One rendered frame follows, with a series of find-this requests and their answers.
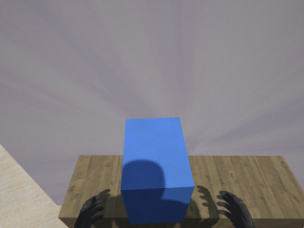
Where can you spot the carton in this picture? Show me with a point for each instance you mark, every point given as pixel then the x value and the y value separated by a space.
pixel 157 182

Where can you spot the left robot hand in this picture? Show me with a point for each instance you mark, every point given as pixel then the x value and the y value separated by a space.
pixel 85 220

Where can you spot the pedestal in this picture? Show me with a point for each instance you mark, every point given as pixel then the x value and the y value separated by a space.
pixel 265 184

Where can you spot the right robot hand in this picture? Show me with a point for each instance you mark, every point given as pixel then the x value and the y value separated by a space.
pixel 239 215

